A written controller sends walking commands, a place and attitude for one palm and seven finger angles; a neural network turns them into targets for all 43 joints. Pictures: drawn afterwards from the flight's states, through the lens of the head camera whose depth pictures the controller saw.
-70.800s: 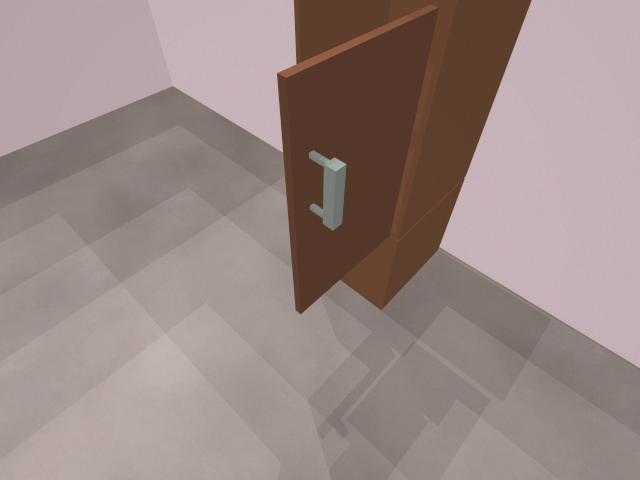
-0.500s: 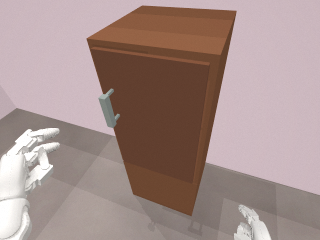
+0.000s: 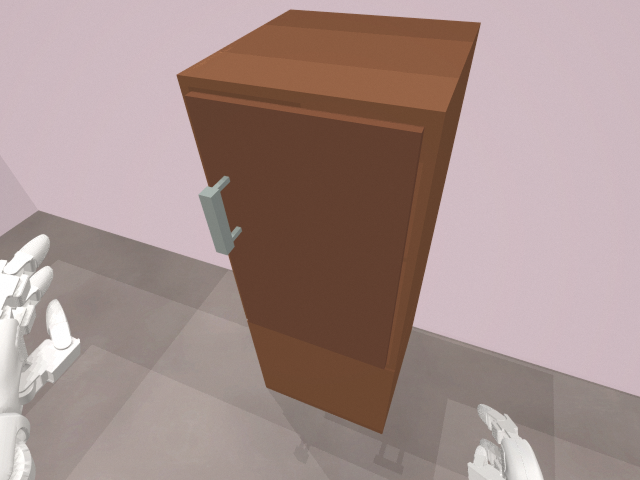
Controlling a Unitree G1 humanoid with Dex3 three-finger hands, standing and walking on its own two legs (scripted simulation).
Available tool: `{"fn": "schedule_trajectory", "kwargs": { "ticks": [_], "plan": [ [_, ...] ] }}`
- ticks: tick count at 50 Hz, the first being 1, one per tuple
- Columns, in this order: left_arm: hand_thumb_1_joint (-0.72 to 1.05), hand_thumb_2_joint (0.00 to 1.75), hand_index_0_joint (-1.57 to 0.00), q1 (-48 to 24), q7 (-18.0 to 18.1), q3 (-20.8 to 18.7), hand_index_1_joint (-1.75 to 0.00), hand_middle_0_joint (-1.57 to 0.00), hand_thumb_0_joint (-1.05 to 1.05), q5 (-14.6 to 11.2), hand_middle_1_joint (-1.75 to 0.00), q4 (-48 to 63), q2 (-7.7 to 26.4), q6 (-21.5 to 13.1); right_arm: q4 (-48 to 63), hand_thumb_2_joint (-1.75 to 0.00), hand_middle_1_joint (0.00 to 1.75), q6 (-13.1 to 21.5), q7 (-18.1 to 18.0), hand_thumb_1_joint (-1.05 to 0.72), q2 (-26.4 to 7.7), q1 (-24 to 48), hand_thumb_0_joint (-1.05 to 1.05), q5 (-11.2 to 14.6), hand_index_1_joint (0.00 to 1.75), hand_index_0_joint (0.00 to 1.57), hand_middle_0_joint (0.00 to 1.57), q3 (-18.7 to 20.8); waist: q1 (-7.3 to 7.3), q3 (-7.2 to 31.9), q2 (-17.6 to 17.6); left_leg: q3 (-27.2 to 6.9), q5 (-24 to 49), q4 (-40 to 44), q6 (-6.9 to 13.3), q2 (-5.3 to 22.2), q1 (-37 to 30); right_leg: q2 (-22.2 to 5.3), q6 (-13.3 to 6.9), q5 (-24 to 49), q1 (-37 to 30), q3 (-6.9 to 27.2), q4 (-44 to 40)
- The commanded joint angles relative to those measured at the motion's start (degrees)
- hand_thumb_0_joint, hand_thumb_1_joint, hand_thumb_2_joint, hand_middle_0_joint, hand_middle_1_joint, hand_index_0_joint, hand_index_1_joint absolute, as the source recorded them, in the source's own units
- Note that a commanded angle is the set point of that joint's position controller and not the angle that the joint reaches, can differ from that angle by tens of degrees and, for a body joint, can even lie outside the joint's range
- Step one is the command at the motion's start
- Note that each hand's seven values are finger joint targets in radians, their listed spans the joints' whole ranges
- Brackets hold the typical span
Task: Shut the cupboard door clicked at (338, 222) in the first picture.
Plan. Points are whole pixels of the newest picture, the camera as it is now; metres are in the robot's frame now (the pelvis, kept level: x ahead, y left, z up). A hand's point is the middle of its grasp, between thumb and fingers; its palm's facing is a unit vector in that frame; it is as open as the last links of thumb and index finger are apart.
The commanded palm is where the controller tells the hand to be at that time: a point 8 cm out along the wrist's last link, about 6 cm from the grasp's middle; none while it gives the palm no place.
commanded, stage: step back with the hand held close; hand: left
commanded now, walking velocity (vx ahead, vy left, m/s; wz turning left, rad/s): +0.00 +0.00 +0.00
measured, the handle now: (224, 215) +0.52 +0.24 +0.04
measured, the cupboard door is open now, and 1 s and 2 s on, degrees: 0 0 0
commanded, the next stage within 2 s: stop stepping back and stand still in 1.30 s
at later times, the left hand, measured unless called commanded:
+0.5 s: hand (59, 343) +0.19 +0.28 +0.16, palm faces +0.37 -0.78 -0.50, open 7.4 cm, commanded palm +0.13 +0.32 +0.17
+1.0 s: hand out of the picture +0.06 +0.30 +0.17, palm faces +0.54 -0.74 -0.41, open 7.4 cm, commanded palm +0.00 +0.33 +0.17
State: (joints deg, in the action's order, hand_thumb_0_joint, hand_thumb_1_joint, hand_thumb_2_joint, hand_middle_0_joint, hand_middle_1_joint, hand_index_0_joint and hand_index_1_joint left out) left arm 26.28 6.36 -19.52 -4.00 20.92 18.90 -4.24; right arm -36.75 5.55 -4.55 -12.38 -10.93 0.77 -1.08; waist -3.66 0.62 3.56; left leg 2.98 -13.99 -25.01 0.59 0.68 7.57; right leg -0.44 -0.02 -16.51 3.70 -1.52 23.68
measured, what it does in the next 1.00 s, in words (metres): shifts its weight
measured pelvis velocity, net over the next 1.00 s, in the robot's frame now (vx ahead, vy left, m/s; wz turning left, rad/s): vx -0.12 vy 0.02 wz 0.06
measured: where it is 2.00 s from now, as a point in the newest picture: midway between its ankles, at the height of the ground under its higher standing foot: outside the picture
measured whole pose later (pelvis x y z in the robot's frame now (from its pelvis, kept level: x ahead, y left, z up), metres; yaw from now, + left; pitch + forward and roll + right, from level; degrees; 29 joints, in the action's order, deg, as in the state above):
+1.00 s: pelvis -0.12 +0.02 -0.02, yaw +3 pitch -1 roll -2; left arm 29.6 10.0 -24.1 -1.5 28.3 21.4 -13.9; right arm -36.1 3.7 -4.1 -12.8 -14.0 0.0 0.6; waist -1.0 0.7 1.1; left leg 2.5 -19.8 -38.8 1.2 0.2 27.9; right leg 1.2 1.3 -11.5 21.3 1.8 33.5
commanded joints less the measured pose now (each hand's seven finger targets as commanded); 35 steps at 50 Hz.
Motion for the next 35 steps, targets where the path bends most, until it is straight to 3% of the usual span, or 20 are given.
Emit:
{"fn": "schedule_trajectory", "kwargs": {
  "ticks": [1,5,6,8,9,11,16,20,21,25,27,30,33,35],
  "plan": [
    [0.90,0.90,-0.20,-4.5,0.7,-7.0,-0.30,-0.20,0.00,-0.3,-0.30,11.7,11.3,-3.5,9.7,-0.90,0.30,2.7,-0.5,-0.90,-5.9,7.5,0.00,-0.2,0.30,0.20,0.20,2.1,0.08,2.4,0.4,-0.8,12.7,3.2,0.9,0.4,-2.7,0.1,-0.3,14.0,3.5,-0.3,-3.8],
    [0.90,0.90,-0.20,-3.7,0.6,-7.7,-0.30,-0.20,0.00,-0.4,-0.30,11.1,11.8,-3.5,9.7,-0.90,0.30,2.7,-0.5,-0.90,-6.1,7.6,0.00,-0.2,0.30,0.20,0.20,2.4,-0.14,2.4,-1.1,-0.6,13.6,2.8,1.2,0.4,-3.2,0.3,-0.1,15.3,4.1,-0.1,-4.5],
    [0.90,0.90,-0.20,-9.1,0.9,-12.0,-0.30,-0.20,0.00,0.1,-0.30,14.6,17.2,-5.4,11.1,-0.90,0.30,1.1,-0.3,-0.90,-7.7,7.1,0.00,0.3,0.30,0.20,0.20,2.9,2.22,1.6,-1.4,-1.4,9.8,-1.1,2.0,2.0,0.4,-3.8,-0.3,18.7,8.3,5.4,-6.6],
    [0.90,0.90,-0.20,-4.7,0.7,-8.5,-0.30,-0.20,0.00,0.3,-0.30,10.4,13.5,-6.2,10.3,-0.90,0.30,-0.3,-0.3,-0.90,-7.0,7.0,0.00,-0.1,0.30,0.20,0.20,2.9,2.83,2.8,-4.0,-1.7,8.1,-3.3,1.6,1.5,1.3,-6.3,-1.3,20.7,9.1,6.5,-6.3],
    [0.90,0.90,-0.20,-3.5,0.8,-8.2,-0.30,-0.20,0.00,0.4,-0.30,10.3,13.2,-6.5,10.5,-0.90,0.30,-0.9,-0.3,-0.90,-7.0,6.9,0.00,-0.1,0.30,0.20,0.20,3.1,2.89,3.6,-3.4,-1.6,8.9,-3.5,1.5,1.7,1.4,-6.5,-1.4,21.7,9.1,6.5,-5.5],
    [0.90,0.90,-0.20,-1.3,1.1,-9.1,-0.30,-0.20,0.00,0.3,-0.30,10.9,14.0,-7.0,11.0,-0.90,0.30,-1.8,-0.7,-0.90,-7.1,6.6,0.00,-0.1,0.30,0.20,0.20,3.4,2.94,6.9,-2.8,-1.8,14.0,-3.1,1.4,2.3,1.3,-6.3,-1.1,25.9,6.8,4.7,-2.6],
    [0.90,0.90,-0.20,1.4,1.6,-10.5,-0.30,-0.20,0.00,-0.1,-0.30,13.8,15.6,-6.7,13.4,-0.90,0.30,-4.4,-1.4,-0.90,-7.7,6.6,0.00,0.4,0.30,0.20,0.20,3.8,3.04,10.9,-1.2,-2.6,27.5,-2.0,1.3,4.1,0.3,-3.7,0.2,31.5,4.9,2.4,2.4],
    [0.90,0.90,-0.20,3.7,2.1,-12.8,-0.30,-0.20,0.00,-0.4,-0.30,15.4,17.6,-6.5,14.7,-0.90,0.30,-5.5,-1.6,-0.90,-8.3,6.3,0.00,0.3,0.30,0.20,0.20,4.3,2.71,12.2,-0.2,-2.8,29.6,-1.6,1.3,4.9,1.5,-2.3,0.4,30.7,4.5,2.4,4.3],
    [0.90,0.90,-0.20,4.6,2.2,-11.9,-0.30,-0.20,0.00,-0.5,-0.30,15.3,16.5,-6.4,15.0,-0.90,0.30,-5.7,-1.5,-0.90,-7.8,5.9,0.00,0.4,0.30,0.20,0.20,3.9,3.00,12.0,-0.1,-3.3,28.8,-1.4,1.3,5.2,3.3,-2.7,0.3,30.0,3.7,2.5,5.1],
    [0.90,0.90,-0.20,5.4,2.6,-12.9,-0.30,-0.20,0.00,-0.5,-0.30,15.1,17.3,-6.8,14.9,-0.90,0.30,-5.7,-1.6,-0.90,-8.3,5.6,0.00,0.3,0.30,0.20,0.20,4.3,3.13,10.2,-0.9,-3.5,19.8,-0.6,1.4,5.2,7.0,-2.6,0.3,25.1,5.3,3.9,3.7],
    [0.90,0.90,-0.20,5.0,2.7,-11.5,-0.30,-0.20,0.00,-0.4,-0.30,14.9,16.0,-7.1,14.9,-0.90,0.30,-5.4,-1.6,-0.90,-8.0,5.3,0.00,0.4,0.30,0.20,0.20,3.9,3.38,8.6,-0.9,-4.3,14.3,0.5,1.6,5.4,10.2,-2.5,0.4,19.7,5.6,4.0,3.6],
    [0.90,0.90,-0.20,3.2,3.2,-12.8,-0.30,-0.20,0.00,0.2,-0.30,16.3,17.4,-8.3,14.7,-0.90,0.30,-4.4,-1.8,-0.90,-8.8,5.4,0.00,0.2,0.30,0.20,0.20,4.1,3.51,5.9,1.5,-5.9,-0.7,4.0,2.6,5.9,15.9,-1.0,0.7,9.8,5.6,4.3,2.6],
    [0.90,0.90,-0.20,1.6,3.4,-11.5,-0.30,-0.20,0.00,1.1,-0.30,16.1,15.3,-9.5,14.5,-0.90,0.30,-3.0,-1.8,-0.90,-8.6,4.7,0.00,0.2,0.30,0.20,0.20,3.7,3.82,3.0,2.7,-8.3,-16.4,7.7,3.9,6.9,25.6,-0.1,0.9,3.0,2.2,3.9,4.8],
    [0.90,0.90,-0.20,0.2,3.7,-12.9,-0.30,-0.20,0.00,1.9,-0.30,16.4,16.3,-10.4,14.4,-0.90,0.30,-1.9,-2.0,-0.90,-9.5,4.9,0.00,-0.1,0.30,0.20,0.20,4.0,3.58,2.0,5.3,-10.7,-24.2,10.6,5.0,8.6,31.6,1.6,1.2,0.7,-0.9,3.4,8.1]
  ]
}}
